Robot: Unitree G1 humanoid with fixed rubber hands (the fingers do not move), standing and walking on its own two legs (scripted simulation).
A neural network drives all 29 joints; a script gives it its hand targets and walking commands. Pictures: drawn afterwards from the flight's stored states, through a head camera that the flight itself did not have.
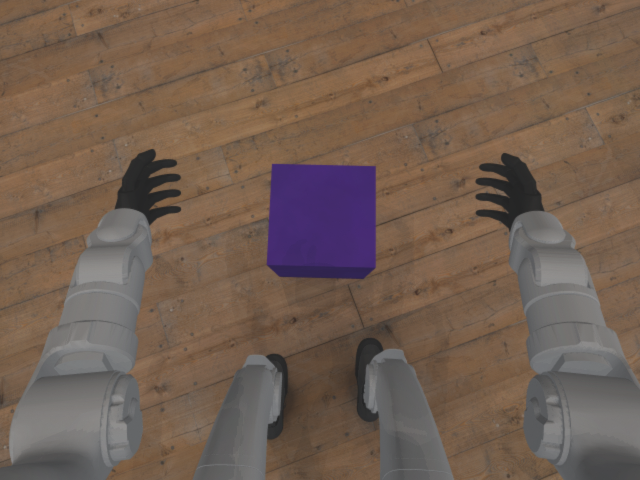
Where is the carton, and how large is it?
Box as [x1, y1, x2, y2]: [267, 164, 375, 278]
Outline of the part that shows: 272,164 267,265 279,276 363,278 375,267 375,166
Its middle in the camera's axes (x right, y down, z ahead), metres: +0.00 -0.04 +0.96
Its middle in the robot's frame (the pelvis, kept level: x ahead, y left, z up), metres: +0.51 +0.01 -0.56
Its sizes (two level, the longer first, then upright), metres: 0.230 0.226 0.253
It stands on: the floor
